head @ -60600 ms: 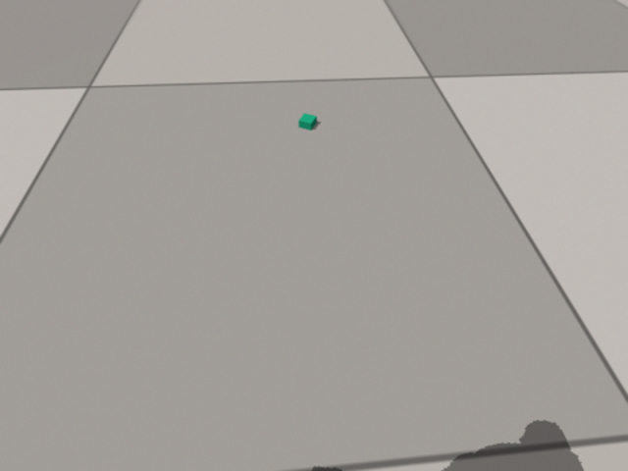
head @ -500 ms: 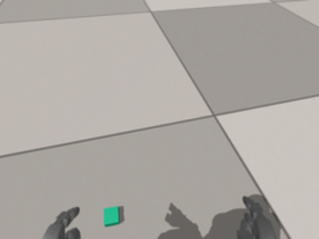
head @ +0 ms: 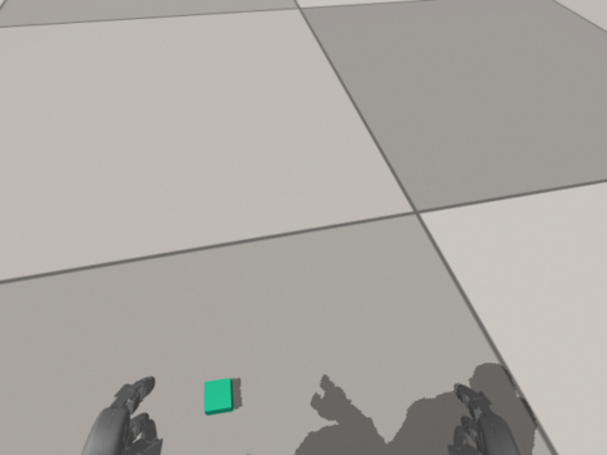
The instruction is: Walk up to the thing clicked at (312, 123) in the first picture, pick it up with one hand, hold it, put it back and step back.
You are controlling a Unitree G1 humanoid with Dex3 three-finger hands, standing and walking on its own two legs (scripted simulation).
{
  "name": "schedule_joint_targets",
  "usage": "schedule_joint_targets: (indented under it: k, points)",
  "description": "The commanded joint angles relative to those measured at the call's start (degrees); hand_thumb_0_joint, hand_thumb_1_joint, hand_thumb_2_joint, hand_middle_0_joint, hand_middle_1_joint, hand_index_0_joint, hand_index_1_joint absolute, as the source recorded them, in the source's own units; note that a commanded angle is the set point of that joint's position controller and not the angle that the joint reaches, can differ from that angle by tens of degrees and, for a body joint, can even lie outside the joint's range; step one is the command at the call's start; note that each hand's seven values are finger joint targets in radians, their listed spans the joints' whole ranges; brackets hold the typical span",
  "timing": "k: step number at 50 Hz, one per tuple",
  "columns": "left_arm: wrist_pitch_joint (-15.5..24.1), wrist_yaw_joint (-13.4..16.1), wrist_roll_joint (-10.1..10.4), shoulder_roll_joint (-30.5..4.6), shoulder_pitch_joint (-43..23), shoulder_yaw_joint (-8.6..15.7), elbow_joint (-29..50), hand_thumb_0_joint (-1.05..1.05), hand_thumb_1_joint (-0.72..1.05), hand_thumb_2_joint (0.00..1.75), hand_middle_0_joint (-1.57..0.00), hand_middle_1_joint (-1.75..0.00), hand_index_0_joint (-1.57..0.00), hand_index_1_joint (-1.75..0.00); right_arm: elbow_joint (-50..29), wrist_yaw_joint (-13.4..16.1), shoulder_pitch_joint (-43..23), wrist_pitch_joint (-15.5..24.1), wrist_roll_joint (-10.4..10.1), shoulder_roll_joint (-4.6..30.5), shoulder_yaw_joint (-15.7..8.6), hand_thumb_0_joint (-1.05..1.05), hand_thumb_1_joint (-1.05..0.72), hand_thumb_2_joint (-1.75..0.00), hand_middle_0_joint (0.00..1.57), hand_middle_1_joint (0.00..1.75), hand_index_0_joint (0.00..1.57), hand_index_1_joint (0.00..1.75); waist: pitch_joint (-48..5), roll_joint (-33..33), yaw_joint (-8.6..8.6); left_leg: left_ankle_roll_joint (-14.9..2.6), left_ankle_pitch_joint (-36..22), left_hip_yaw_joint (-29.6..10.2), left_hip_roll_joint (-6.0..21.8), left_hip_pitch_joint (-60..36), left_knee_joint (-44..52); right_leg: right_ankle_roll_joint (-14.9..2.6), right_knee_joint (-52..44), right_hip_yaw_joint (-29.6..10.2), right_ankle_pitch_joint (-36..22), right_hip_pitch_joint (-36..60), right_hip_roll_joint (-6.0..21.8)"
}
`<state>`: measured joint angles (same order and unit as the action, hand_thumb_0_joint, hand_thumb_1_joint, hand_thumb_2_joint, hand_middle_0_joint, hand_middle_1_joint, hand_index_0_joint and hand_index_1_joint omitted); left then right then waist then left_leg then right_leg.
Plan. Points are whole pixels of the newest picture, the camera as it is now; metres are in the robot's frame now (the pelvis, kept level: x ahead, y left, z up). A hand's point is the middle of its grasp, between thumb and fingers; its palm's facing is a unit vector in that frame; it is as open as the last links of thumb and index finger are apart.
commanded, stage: stand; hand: left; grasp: from above
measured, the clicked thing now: (218, 396) +0.40 +0.24 -0.70
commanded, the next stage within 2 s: none
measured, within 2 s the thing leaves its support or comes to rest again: neither
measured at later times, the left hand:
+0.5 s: hand out of the picture +0.06 +0.23 -0.11, palm faces +0.00 -0.95 -0.31, open 7.4 cm
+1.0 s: hand out of the picture +0.05 +0.24 -0.10, palm faces -0.02 -0.94 -0.33, open 7.4 cm
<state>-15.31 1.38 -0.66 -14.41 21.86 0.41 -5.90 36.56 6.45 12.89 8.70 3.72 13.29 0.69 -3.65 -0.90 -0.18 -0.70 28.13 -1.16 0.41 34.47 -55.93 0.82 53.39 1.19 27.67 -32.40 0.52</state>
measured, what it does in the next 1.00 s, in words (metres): rises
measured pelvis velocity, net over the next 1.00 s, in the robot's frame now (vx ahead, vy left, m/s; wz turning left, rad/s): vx -0.02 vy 0.00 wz -0.03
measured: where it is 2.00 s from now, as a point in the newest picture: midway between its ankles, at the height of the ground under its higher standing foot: outside the picture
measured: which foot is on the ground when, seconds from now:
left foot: down 0.00-1.00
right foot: down 0.00-1.00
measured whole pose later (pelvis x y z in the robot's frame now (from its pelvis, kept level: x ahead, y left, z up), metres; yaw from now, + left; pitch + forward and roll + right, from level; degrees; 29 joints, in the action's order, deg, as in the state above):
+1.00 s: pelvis -0.02 +0.00 +0.06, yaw -2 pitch -4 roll +0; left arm 0.2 1.1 -1.9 -16.9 8.8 1.7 -63.7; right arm 64.7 0.4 8.0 -0.1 1.2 17.5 -2.9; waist 3.9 -0.3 -0.3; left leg -0.6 10.4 1.3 -0.5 6.8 -21.1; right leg 1.4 21.8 -1.0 10.9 -7.0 1.4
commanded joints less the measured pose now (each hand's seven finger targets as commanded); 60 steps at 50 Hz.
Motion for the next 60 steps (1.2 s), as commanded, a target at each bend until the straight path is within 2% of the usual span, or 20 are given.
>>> schedule_joint_targets:
  k: [1,2,3,7,12,15,21,24,27,30,33,35,38,41,43,48,51,54,58,60]
  points:
    - [12.2,1.1,-2.9,-10.3,-6.7,4.5,-11.8,0.0,0.9,0.9,-0.2,-0.3,-0.2,-0.3,-0.3,-3.4,-2.5,-2.9,2.4,12.5,-4.5,0.0,-0.9,-0.9,0.2,0.3,0.2,0.3,-3.7,-1.0,-0.18,-2.48,-23.2,-4.0,2.5,-11.4,15.8,-4.96,-11.2,-6.1,-19.5,11.0,3.1]
    - [12.8,1.0,-2.6,-10.6,-7.7,4.5,-14.2,0.0,0.9,0.9,-0.2,-0.3,-0.2,-0.3,1.4,-4.3,-2.4,-3.0,0.7,11.7,-4.8,0.0,-0.9,-0.9,0.2,0.3,0.2,0.3,-4.6,-0.9,-0.44,-2.65,-21.9,-3.8,2.5,-12.7,17.0,-4.03,-11.7,-5.5,-19.5,13.1,3.6]
    - [13.2,1.0,-2.3,-10.3,-7.2,4.6,-16.6,0.0,0.9,0.9,-0.2,-0.3,-0.2,-0.3,2.2,-4.7,-4.2,-3.5,-0.1,11.4,-5.1,0.0,-0.9,-0.9,0.2,0.3,0.2,0.3,-4.4,2.0,-1.38,-2.4,-21.8,-3.0,2.2,-14.0,17.4,-4.17,-13.0,-5.9,-18.9,13.0,3.7]
    - [14.8,1.0,-2.0,-11.1,-11.2,4.9,-25.1,0.0,0.9,0.9,-0.2,-0.3,-0.2,-0.3,5.6,-5.5,-5.4,-5.0,-0.9,10.9,-5.8,0.0,-0.9,-0.9,0.2,0.3,0.2,0.3,-3.1,4.7,-0.75,-1.74,-15.4,-2.2,1.1,-15.4,19.0,-3.79,-19.5,-8.2,-16.1,14.8,5.7]
    - [16.2,1.2,-1.9,-10.9,-11.7,4.6,-33.3,0.0,0.9,0.9,-0.2,-0.3,-0.2,-0.3,9.8,-5.4,-4.9,-5.8,-0.7,10.9,-6.0,0.0,-0.9,-0.9,0.2,0.3,0.2,0.3,-1.5,1.0,-0.46,-1.82,-20.3,-3.5,2.7,-20.6,24.0,-2.79,-21.8,-6.4,-21.3,16.7,5.2]
    - [16.1,1.2,-1.5,-10.0,-11.5,4.1,-37.5,0.0,0.9,0.9,-0.2,-0.3,-0.2,-0.3,12.1,-5.0,-5.5,-6.2,-0.8,12.0,-6.0,0.0,-0.9,-0.9,0.2,0.3,0.2,0.3,2.2,-2.0,-0.84,-2.0,-17.5,-6.0,4.6,-20.3,29.9,-2.24,-23.6,-5.3,-18.9,17.5,4.1]
    - [16.4,1.1,-1.3,-10.7,-11.8,4.0,-44.6,0.0,0.9,0.9,-0.2,-0.3,-0.2,-0.3,16.6,-4.6,-5.3,-6.8,-1.4,13.1,-6.0,0.0,-0.9,-0.9,0.2,0.3,0.2,0.3,4.4,-0.8,-0.52,-1.22,-16.4,-5.9,4.9,-21.8,34.6,-2.19,-28.3,-5.5,-18.7,21.5,4.5]
    - [16.6,1.1,-1.1,-11.1,-11.7,3.8,-47.0,0.0,0.9,0.9,-0.2,-0.3,-0.2,-0.3,18.4,-4.6,-5.2,-6.7,-1.7,13.4,-6.0,0.0,-0.9,-0.9,0.2,0.3,0.2,0.3,2.7,0.1,-0.53,-0.98,-20.9,-5.4,5.0,-25.9,35.1,-2.07,-29.9,-5.7,-21.3,22.5,4.8]
    - [16.7,1.1,-1.0,-11.5,-12.6,3.7,-49.0,0.0,0.9,0.9,-0.2,-0.3,-0.2,-0.3,20.0,-4.6,-5.4,-6.8,-1.9,13.2,-5.7,0.0,-0.9,-0.9,0.2,0.3,0.2,0.3,3.3,1.0,-0.33,-0.74,-22.3,-4.6,4.9,-26.9,35.6,-1.87,-31.4,-6.2,-23.0,23.4,5.2]
    - [16.5,1.1,-1.2,-11.3,-13.0,3.4,-50.7,0.0,0.9,0.9,-0.2,-0.3,-0.2,-0.3,21.2,-4.6,-6.0,-7.1,-1.8,13.6,-5.7,0.0,-0.9,-0.9,0.2,0.3,0.2,0.3,5.6,0.4,-0.44,-0.63,-16.5,-5.1,5.1,-25.3,38.4,-1.62,-33.3,-5.9,-18.1,23.0,4.7]
    - [16.6,1.0,-1.1,-11.4,-13.2,3.4,-51.8,0.0,0.9,0.9,-0.2,-0.3,-0.2,-0.3,21.9,-4.8,-6.7,-7.2,-1.9,13.8,-5.6,0.0,-0.9,-0.9,0.2,0.3,0.2,0.3,5.8,0.2,-0.55,-0.7,-16.0,-5.3,5.5,-25.3,39.5,-1.49,-33.3,-5.8,-19.3,23.8,4.9]
    - [16.8,1.0,-1.2,-12.1,-13.2,3.5,-52.5,0.0,0.9,0.9,-0.2,-0.3,-0.2,-0.3,22.4,-4.8,-6.5,-7.1,-2.1,13.6,-5.6,0.0,-0.9,-0.9,0.2,0.3,0.2,0.3,4.6,1.9,-0.41,-0.63,-18.8,-4.5,5.2,-27.1,39.0,-1.58,-34.5,-6.5,-20.6,24.1,5.4]
    - [16.7,0.9,-1.2,-12.2,-13.6,3.4,-53.4,0.0,0.9,0.9,-0.2,-0.3,-0.2,-0.3,23.2,-5.0,-6.8,-7.2,-2.0,13.5,-5.5,0.0,-0.9,-0.9,0.2,0.3,0.2,0.3,6.4,1.5,-0.36,-0.33,-15.1,-4.8,5.1,-26.1,40.3,-1.45,-35.4,-6.4,-16.9,22.9,5.1]
    - [17.0,0.9,-1.1,-12.8,-14.8,3.6,-53.4,0.0,0.9,0.9,-0.2,-0.3,-0.2,-0.3,23.5,-5.2,-7.0,-7.3,-2.1,13.9,-5.5,0.0,-0.9,-0.9,0.2,0.3,0.2,0.3,5.4,1.7,-0.1,-0.5,-18.2,-4.1,5.2,-26.5,39.1,-1.49,-35.7,-6.7,-19.1,24.1,5.7]
    - [16.8,0.8,-1.0,-12.7,-14.1,3.4,-54.1,0.0,0.9,0.9,-0.2,-0.3,-0.2,-0.3,23.9,-5.2,-7.0,-7.3,-2.2,14.2,-5.4,0.0,-0.9,-0.9,0.2,0.3,0.2,0.3,5.9,1.0,-0.13,-0.41,-15.8,-4.3,5.4,-27.3,39.9,-1.57,-36.3,-7.0,-17.3,22.8,5.5]
    - [17.0,0.7,-0.9,-13.2,-14.9,3.3,-54.6,0.0,0.9,0.9,-0.2,-0.3,-0.2,-0.3,24.3,-5.3,-7.6,-7.2,-2.4,14.5,-5.1,0.0,-0.9,-0.9,0.2,0.3,0.2,0.3,4.8,1.1,-0.2,-0.31,-19.6,-4.1,5.7,-28.0,39.4,-1.66,-36.0,-7.1,-20.4,23.8,5.9]
    - [17.0,0.7,-0.9,-13.6,-15.7,3.3,-54.6,0.0,0.9,0.9,-0.2,-0.3,-0.2,-0.3,24.6,-5.3,-7.7,-7.2,-2.4,15.1,-5.1,0.0,-0.9,-0.9,0.2,0.3,0.2,0.3,5.1,1.0,0.08,-0.32,-18.4,-4.0,5.8,-27.2,39.5,-1.56,-36.0,-6.9,-19.5,24.1,5.7]
    - [16.8,0.6,-0.8,-14.0,-15.4,3.1,-55.1,0.0,0.9,0.9,-0.2,-0.3,-0.2,-0.3,25.0,-5.5,-7.6,-7.6,-2.4,15.1,-4.9,0.0,-0.9,-0.9,0.2,0.3,0.2,0.3,6.4,1.5,-0.11,-0.32,-14.4,-3.9,5.4,-26.4,39.9,-1.55,-37.5,-7.5,-14.4,22.5,5.5]
    - [16.9,0.4,-0.6,-14.0,-15.9,3.2,-55.2,0.0,0.9,0.9,-0.2,-0.3,-0.2,-0.3,25.0,-5.4,-8.0,-7.2,-2.5,15.6,-4.8,0.0,-0.9,-0.9,0.2,0.3,0.2,0.3,4.2,0.4,-0.02,-0.46,-17.4,-4.0,6.0,-27.4,39.8,-1.85,-36.2,-7.5,-19.7,24.0,5.9]
    - [17.0,0.3,-0.6,-14.0,-16.1,3.1,-55.3,0.0,0.9,0.9,-0.2,-0.3,-0.2,-0.3,25.2,-5.4,-7.8,-7.2,-2.6,15.9,-4.7,0.0,-0.9,-0.9,0.2,0.3,0.2,0.3,5.0,0.5,0.1,-0.44,-16.9,-3.9,6.0,-26.9,39.8,-1.79,-36.5,-7.5,-18.8,23.5,5.7]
